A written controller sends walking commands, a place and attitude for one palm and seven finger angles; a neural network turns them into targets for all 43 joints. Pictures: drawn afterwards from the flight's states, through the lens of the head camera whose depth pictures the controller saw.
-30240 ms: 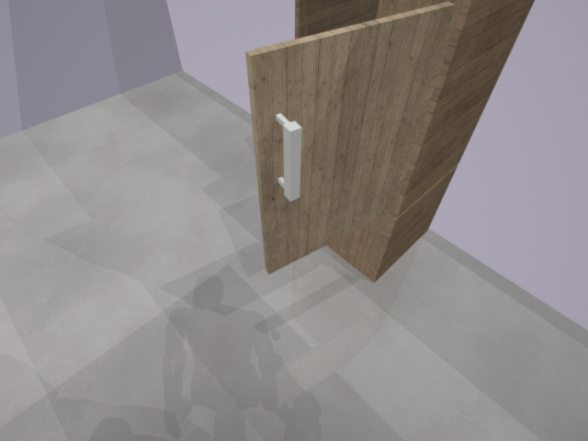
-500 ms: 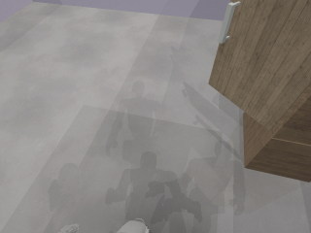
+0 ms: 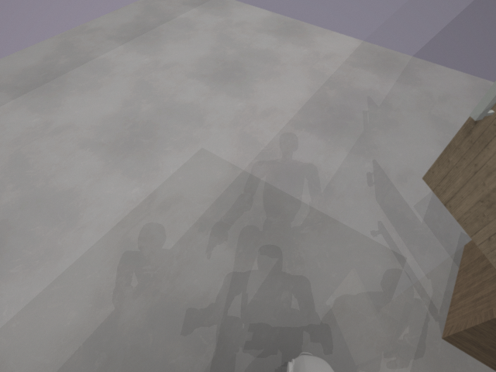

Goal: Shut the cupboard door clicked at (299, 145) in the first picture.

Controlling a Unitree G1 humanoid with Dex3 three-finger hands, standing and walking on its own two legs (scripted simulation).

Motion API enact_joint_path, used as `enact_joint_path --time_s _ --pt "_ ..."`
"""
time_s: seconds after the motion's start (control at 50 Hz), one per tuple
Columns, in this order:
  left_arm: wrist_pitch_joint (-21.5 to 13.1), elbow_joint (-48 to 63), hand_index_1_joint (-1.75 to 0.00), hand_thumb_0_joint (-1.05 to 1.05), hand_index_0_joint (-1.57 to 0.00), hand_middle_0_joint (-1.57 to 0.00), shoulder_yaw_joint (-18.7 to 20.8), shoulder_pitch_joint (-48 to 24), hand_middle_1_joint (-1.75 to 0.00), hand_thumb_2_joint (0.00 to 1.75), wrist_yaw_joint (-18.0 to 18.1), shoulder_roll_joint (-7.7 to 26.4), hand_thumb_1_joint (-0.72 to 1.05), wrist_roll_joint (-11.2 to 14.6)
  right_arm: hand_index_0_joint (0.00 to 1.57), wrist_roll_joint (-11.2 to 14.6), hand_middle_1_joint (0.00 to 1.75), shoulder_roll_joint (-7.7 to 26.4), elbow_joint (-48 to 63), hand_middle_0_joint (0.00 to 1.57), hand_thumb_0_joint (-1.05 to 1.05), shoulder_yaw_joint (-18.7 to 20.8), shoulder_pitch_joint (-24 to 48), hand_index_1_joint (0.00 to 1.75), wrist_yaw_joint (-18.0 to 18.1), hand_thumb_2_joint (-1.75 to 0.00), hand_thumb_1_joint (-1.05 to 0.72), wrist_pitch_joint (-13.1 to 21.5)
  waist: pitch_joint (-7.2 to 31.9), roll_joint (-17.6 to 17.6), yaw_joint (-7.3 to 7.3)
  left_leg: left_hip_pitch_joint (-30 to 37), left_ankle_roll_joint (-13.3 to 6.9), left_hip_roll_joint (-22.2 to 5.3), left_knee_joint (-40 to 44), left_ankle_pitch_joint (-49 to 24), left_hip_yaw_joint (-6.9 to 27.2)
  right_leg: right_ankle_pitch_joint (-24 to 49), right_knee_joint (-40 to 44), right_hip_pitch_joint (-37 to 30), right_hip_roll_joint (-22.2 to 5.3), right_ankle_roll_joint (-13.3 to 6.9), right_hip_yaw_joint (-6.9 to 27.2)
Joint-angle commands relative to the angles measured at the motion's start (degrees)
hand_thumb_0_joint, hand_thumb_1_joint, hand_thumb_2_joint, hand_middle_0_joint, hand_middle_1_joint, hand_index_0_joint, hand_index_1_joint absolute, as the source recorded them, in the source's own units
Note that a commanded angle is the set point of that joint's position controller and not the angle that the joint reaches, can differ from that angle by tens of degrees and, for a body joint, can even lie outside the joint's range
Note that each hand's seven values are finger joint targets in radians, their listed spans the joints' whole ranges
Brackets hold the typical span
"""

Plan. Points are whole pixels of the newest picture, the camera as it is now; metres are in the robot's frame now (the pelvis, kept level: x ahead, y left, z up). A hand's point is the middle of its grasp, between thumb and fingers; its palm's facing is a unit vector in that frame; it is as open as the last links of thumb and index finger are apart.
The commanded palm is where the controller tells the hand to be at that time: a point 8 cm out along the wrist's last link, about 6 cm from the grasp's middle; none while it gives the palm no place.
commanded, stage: walk to a spot facing it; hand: left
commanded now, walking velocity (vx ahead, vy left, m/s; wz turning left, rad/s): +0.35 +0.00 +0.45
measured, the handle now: out of the picture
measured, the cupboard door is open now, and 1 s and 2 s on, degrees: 50 50 50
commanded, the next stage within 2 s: turn to face it in 0.68 s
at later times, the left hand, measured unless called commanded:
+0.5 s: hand out of the picture +0.06 +0.14 -0.17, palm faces +0.41 -0.90 -0.16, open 7.4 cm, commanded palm none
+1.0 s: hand (117, 278) +0.31 +0.29 -0.16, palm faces +0.39 -0.90 -0.20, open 7.4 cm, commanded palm none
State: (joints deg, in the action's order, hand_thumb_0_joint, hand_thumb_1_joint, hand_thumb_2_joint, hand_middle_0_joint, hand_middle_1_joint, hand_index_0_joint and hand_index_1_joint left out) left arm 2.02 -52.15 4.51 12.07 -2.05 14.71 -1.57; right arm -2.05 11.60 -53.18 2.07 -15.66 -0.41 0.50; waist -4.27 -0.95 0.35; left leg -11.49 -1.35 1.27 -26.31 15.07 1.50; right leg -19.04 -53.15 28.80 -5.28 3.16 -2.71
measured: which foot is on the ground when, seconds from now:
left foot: down 0.00-0.12, up 0.14-0.58, down 0.60-1.00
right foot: up 0.00-0.12, down 0.14-0.60, up 0.62-1.00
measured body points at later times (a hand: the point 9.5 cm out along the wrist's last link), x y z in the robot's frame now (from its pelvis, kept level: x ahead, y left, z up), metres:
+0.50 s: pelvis +0.14 -0.01 +0.00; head +0.18 +0.02 +0.45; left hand +0.04 +0.19 -0.15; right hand +0.33 -0.21 -0.13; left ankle +0.20 +0.15 -0.70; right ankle +0.12 -0.14 -0.74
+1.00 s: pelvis +0.29 +0.09 +0.00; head +0.31 +0.09 +0.45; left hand +0.28 +0.34 -0.14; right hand +0.39 -0.13 -0.16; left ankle +0.24 +0.16 -0.74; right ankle +0.42 +0.01 -0.71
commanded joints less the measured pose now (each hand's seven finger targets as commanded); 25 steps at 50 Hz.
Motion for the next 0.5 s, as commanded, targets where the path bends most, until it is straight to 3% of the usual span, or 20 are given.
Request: enact_joint_path --time_s 0.0,0.02,0.06,0.08,0.1,0.12,0.14,0.16,0.18,0.2,0.22,0.24,0.34,0.42,0.46,0.48 --pt "-2.7 6.7 -0.30 0.00 -0.20 -0.20 0.8 -4.6 -0.30 0.90 -0.1 3.2 0.90 0.1 0.20 0.1 0.30 11.9 2.1 0.20 0.00 3.4 -0.7 0.30 0.9 -0.90 -0.90 0.9 1.1 8.9 1.31 -0.9 -8.8 -12.7 13.7 10.2 14.8 2.0 11.0 -1.7 1.6 0.2 -0.9" --pt "-2.9 6.4 -0.30 0.00 -0.20 -0.20 0.9 -3.4 -0.30 0.90 -0.1 3.1 0.90 0.0 0.20 0.1 0.30 12.0 2.0 0.20 0.00 3.5 -0.1 0.30 0.8 -0.90 -0.90 0.8 1.3 8.4 0.63 -2.5 -8.7 -12.4 12.6 10.4 15.1 2.4 13.6 -5.4 2.5 0.2 -1.5" --pt "-3.4 4.1 -0.30 0.00 -0.20 -0.20 1.5 3.8 -0.30 0.90 0.0 3.9 0.90 -0.1 0.20 0.3 0.30 11.3 1.9 0.20 0.00 3.5 2.2 0.30 0.8 -0.90 -0.90 0.6 3.1 6.1 -2.89 -9.3 -7.0 -10.0 6.5 11.7 13.1 5.5 20.7 -19.0 4.4 0.0 -2.7" --pt "-4.0 2.5 -0.30 0.00 -0.20 -0.20 2.3 9.0 -0.30 0.90 0.4 5.9 0.90 -0.2 0.20 0.7 0.30 9.5 2.2 0.20 0.00 3.2 2.7 0.30 0.7 -0.90 -0.90 0.7 3.5 1.1 -5.37 -17.9 -5.0 -5.9 -1.3 14.3 10.4 2.4 26.2 -30.2 2.0 -0.7 0.8" --pt "-4.8 1.2 -0.30 0.00 -0.20 -0.20 3.5 16.0 -0.30 0.90 1.2 11.7 0.90 -1.1 0.20 1.5 0.30 5.2 3.3 0.20 0.00 2.3 1.9 0.30 0.4 -0.90 -0.90 1.1 6.6 -14.2 -8.50 -28.7 -1.6 1.6 -20.9 18.4 1.9 -15.2 36.0 -39.9 -12.7 -5.0 18.8" --pt "-4.3 1.3 -0.30 0.00 -0.20 -0.20 3.5 17.3 -0.30 0.90 1.7 13.6 0.90 -0.4 0.20 0.9 0.30 4.9 5.0 0.20 0.00 2.3 2.9 0.30 0.2 -0.90 -0.90 1.1 6.1 -19.4 -8.31 -32.0 -0.8 2.5 -36.4 21.9 1.0 -27.1 45.6 -35.7 -22.4 -9.7 34.3" --pt "-4.2 2.2 -0.30 0.00 -0.20 -0.20 3.2 12.8 -0.30 0.90 2.4 11.5 0.90 -0.1 0.20 0.5 0.30 6.4 4.6 0.20 0.00 3.0 2.7 0.30 -0.1 -0.90 -0.90 0.7 2.6 -14.0 -5.05 -32.0 -0.7 -1.6 -43.9 16.6 3.1 -33.9 47.6 -28.0 -23.6 -11.5 35.6" --pt "-4.5 3.1 -0.30 0.00 -0.20 -0.20 2.7 7.8 -0.30 0.90 2.6 9.4 0.90 -0.3 0.20 0.2 0.30 5.9 3.6 0.20 0.00 3.0 2.7 0.30 -0.4 -0.90 -0.90 0.5 0.4 -13.3 -2.89 -32.2 -0.3 -4.0 -47.2 11.2 3.6 -32.5 47.2 -22.0 -22.1 -11.2 31.6" --pt "-4.9 3.6 -0.30 0.00 -0.20 -0.20 1.8 4.2 -0.30 0.90 2.7 6.1 0.90 -0.3 0.20 -0.1 0.30 5.5 2.6 0.20 0.00 3.0 2.9 0.30 -0.9 -0.90 -0.90 0.0 -1.3 -9.9 -0.98 -29.4 0.5 -6.0 -47.2 5.7 2.8 -24.6 46.6 -16.9 -19.6 -9.4 21.4" --pt "-5.3 3.6 -0.30 0.00 -0.20 -0.20 1.3 2.6 -0.30 0.90 2.6 4.5 0.90 -0.2 0.20 0.0 0.30 4.1 1.6 0.20 0.00 2.9 1.9 0.30 -1.4 -0.90 -0.90 -0.7 -0.3 -7.6 0.51 -26.1 1.3 -6.5 -46.1 1.7 1.5 -15.8 45.7 -14.4 -16.6 -7.8 12.4" --pt "-5.8 3.2 -0.30 0.00 -0.20 -0.20 1.2 2.8 -0.30 0.90 2.6 3.6 0.90 -0.1 0.20 0.1 0.30 3.0 1.2 0.20 0.00 2.6 1.0 0.30 -1.6 -0.90 -0.90 -1.0 0.5 -7.9 0.81 -24.9 1.8 -6.7 -44.4 -0.5 0.3 -8.6 45.3 -15.0 -14.8 -7.4 6.9" --pt "-6.2 2.2 -0.30 0.00 -0.20 -0.20 1.2 4.1 -0.30 0.90 2.7 3.1 0.90 -0.2 0.20 0.3 0.30 2.3 1.0 0.20 0.00 2.6 1.4 0.30 -1.9 -0.90 -0.90 -1.1 0.8 -7.9 0.66 -24.6 2.0 -7.0 -42.0 -1.3 -0.7 -3.9 45.0 -16.8 -14.1 -7.4 3.5" --pt "-7.2 -2.1 -0.30 0.00 -0.20 -0.20 0.9 10.8 -0.30 0.90 2.7 2.7 0.90 -0.2 0.20 0.5 0.30 0.4 3.1 0.20 0.00 2.1 8.0 0.30 -2.8 -0.90 -0.90 -0.8 0.3 -5.3 -1.50 -29.3 2.5 -7.2 -29.6 -2.2 -3.8 13.5 43.4 -28.2 -14.8 -8.6 -3.9" --pt "-7.1 -3.5 -0.30 0.00 -0.20 -0.20 0.9 13.1 -0.30 0.90 2.6 3.7 0.90 -0.2 0.20 0.4 0.30 0.3 5.4 0.20 0.00 1.1 13.9 0.30 -3.3 -0.90 -0.90 -0.2 -0.4 -5.5 -3.18 -26.4 1.5 -6.7 -17.3 -2.2 -7.0 21.3 40.6 -31.3 -16.1 -8.2 -8.1" --pt "-6.9 -3.8 -0.30 0.00 -0.20 -0.20 1.0 13.5 -0.30 0.90 2.6 4.6 0.90 -0.3 0.20 0.5 0.30 0.8 6.1 0.20 0.00 1.1 14.5 0.30 -3.4 -0.90 -0.90 0.2 -0.2 -6.4 -3.25 -22.8 0.3 -6.0 -13.4 -0.2 -8.0 24.6 38.5 -32.3 -17.4 -8.2 -8.5" --pt "-6.7 -3.8 -0.30 0.00 -0.20 -0.20 1.2 13.0 -0.30 0.90 2.6 5.2 0.90 -0.3 0.20 0.5 0.30 1.3 6.1 0.20 0.00 1.1 13.8 0.30 -3.3 -0.90 -0.90 0.5 0.1 -6.7 -2.45 -20.3 -0.4 -5.4 -11.9 1.1 -8.5 27.4 36.5 -32.2 -18.0 -8.1 -9.2"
